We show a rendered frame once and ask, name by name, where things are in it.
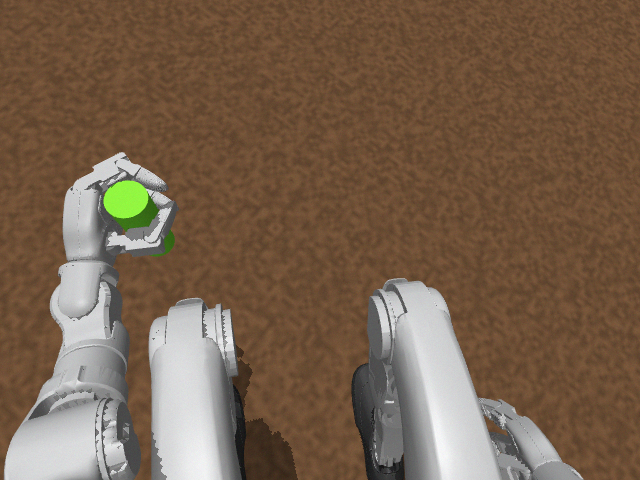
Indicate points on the right robot arm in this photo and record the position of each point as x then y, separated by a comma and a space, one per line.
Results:
555, 471

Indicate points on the can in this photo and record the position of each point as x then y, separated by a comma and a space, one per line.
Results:
129, 203

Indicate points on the right robot hand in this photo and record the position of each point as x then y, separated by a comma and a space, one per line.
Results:
524, 449

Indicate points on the left robot hand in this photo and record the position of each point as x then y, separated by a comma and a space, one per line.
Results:
91, 233

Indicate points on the left robot arm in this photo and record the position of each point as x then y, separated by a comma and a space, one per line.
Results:
80, 427

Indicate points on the right robot foot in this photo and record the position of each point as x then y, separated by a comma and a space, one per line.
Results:
363, 407

